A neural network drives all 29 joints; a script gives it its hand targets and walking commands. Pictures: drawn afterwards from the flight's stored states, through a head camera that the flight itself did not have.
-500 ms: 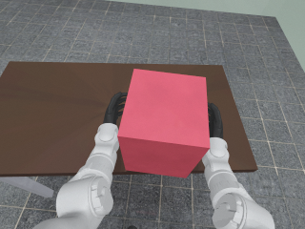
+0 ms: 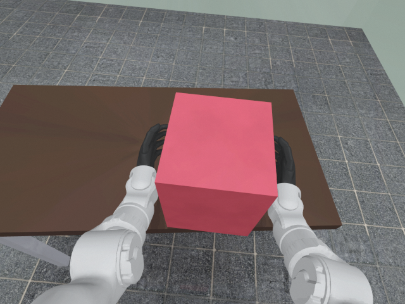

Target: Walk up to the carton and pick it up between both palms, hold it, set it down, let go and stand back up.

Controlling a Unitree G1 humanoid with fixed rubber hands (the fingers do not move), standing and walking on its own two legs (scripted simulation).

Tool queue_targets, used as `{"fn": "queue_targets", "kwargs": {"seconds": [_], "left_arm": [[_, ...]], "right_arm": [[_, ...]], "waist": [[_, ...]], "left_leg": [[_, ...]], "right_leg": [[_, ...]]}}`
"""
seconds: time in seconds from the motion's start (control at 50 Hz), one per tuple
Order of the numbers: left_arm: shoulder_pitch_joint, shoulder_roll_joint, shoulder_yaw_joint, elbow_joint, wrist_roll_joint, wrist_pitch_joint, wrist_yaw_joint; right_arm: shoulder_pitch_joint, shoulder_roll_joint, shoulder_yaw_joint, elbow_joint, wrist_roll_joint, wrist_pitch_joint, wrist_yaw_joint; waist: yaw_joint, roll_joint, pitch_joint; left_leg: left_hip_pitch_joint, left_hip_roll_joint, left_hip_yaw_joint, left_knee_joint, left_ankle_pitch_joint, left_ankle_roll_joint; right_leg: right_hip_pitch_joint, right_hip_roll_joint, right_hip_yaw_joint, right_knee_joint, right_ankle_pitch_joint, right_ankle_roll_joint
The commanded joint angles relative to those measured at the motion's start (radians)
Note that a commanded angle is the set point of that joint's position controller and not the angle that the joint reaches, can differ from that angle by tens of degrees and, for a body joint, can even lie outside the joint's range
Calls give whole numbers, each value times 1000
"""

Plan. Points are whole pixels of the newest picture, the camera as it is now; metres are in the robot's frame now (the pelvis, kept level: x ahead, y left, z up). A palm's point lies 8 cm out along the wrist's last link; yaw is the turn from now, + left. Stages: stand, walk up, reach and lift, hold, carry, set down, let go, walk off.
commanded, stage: reach and lift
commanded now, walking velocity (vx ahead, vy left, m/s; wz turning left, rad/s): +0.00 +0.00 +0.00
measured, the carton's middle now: (214, 170) +0.40 +0.02 -0.02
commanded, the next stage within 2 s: none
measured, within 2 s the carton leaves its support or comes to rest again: leaves its support in 0.18 s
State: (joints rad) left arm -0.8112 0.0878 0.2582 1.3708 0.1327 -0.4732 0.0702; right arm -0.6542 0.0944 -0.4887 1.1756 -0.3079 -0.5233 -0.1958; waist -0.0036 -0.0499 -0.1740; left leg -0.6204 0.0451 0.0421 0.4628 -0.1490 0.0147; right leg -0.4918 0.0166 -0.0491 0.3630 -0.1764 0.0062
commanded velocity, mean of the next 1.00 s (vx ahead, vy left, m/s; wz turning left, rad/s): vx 0.00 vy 0.00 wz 0.00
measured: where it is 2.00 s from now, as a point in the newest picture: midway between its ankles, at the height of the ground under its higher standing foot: outside the picture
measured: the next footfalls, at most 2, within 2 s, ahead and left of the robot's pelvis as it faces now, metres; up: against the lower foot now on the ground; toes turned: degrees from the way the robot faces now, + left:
none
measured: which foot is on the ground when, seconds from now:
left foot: down 0.00-1.00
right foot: down 0.00-1.00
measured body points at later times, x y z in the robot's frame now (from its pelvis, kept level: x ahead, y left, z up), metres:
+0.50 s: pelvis +0.01 +0.01 +0.00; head +0.02 +0.02 +0.45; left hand +0.43 +0.15 +0.09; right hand +0.41 -0.14 +0.08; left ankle +0.03 +0.10 -0.74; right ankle -0.02 -0.13 -0.74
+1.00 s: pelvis -0.01 -0.01 +0.01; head -0.04 +0.02 +0.46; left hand +0.40 +0.15 +0.14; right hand +0.38 -0.14 +0.14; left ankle +0.03 +0.10 -0.74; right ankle -0.02 -0.13 -0.74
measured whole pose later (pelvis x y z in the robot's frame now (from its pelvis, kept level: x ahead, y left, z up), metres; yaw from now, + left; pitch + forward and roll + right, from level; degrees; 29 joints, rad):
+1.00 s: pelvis -0.01 -0.01 +0.01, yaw +2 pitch -2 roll -1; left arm -0.68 0.03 0.23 0.69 0.17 0.24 0.08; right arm -0.63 0.01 -0.12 0.76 0.08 0.07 -0.21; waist -0.05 -0.05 -0.05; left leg -0.18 0.01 0.02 0.35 -0.14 0.01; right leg -0.06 0.00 -0.04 0.29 -0.19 0.01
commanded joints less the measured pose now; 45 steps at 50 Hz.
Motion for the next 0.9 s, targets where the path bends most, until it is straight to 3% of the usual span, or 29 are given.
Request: {"fn": "queue_targets", "kwargs": {"seconds": [0.0, 0.12, 0.22, 0.3, 0.38, 0.4, 0.42, 0.44, 0.6, 0.7, 0.76, 0.84, 0.88], "left_arm": [[-694, -671, -257, -144, 68, -78, -143], [-769, -734, -376, -230, -30, -79, -128], [-832, -793, -480, -391, -103, -47, -114], [-854, -810, -512, -507, -111, -1, -111], [-815, -797, -485, -512, -91, 62, -128], [-785, -801, -505, -462, -100, 100, -130], [-759, -796, -486, -488, -109, 119, -132], [-766, -803, -501, -509, -120, 140, -133], [-678, -815, -445, -646, -79, 313, -136], [-725, -797, -422, -778, -57, 437, -144], [-715, -804, -414, -807, -43, 510, -159], [-684, -815, -440, -887, -45, 564, -165], [-681, -802, -423, -885, -25, 595, -174]], "right_arm": [[-697, 626, 406, -69, -116, -66, 179], [-733, 687, 548, -144, 3, 6, 170], [-753, 752, 697, -282, 126, 93, 158], [-774, 767, 766, -386, 197, 138, 148], [-796, 740, 780, -429, 242, 186, 135], [-732, 677, 711, -376, 219, 225, 124], [-749, 675, 736, -421, 246, 245, 123], [-759, 669, 741, -429, 271, 267, 121], [-797, 655, 811, -611, 380, 396, 121], [-795, 630, 767, -619, 388, 462, 122], [-837, 618, 742, -659, 384, 484, 122], [-850, 629, 779, -739, 404, 492, 124], [-831, 609, 748, -699, 396, 515, 121]], "waist": [[5, 139, -731], [-16, 161, -801], [-39, 174, -855], [-45, 163, -857], [-41, 124, -780], [-119, 129, -669], [-74, 119, -653], [-85, 122, -634], [-33, 87, -552], [-43, 76, -467], [-41, 80, -446], [-39, 72, -488], [-54, 76, -406]], "left_leg": [[470, -20, 28, 44, 414, -92], [469, -30, -2, 90, 439, -93], [500, -35, -41, 130, 494, -92], [563, -34, -62, 140, 561, -89], [618, -35, -73, 115, 577, -75], [602, -36, -84, 78, 492, -87], [600, -40, -77, 67, 498, -81], [614, -39, -82, 57, 506, -87], [665, -54, -70, -4, 499, -75], [693, -58, -50, -53, 403, -70], [693, -67, -35, -77, 345, -66], [726, -74, -31, -68, 391, -65], [710, -74, -29, -100, 315, -63]], "right_leg": [[211, 27, -18, 40, 392, -14], [184, 37, 3, 79, 399, -6], [170, 44, 20, 107, 420, 11], [179, 43, 25, 103, 461, 30], [226, 35, 23, 73, 481, 41], [202, 40, 20, 44, 464, 14], [235, 36, 25, 35, 455, 8], [247, 36, 26, 23, 474, 8], [377, 34, 33, -25, 479, 16], [388, 28, 30, -63, 369, 20], [417, 23, 25, -77, 345, 28], [477, 26, 24, -70, 426, 39], [468, 20, 21, -80, 366, 43]]}}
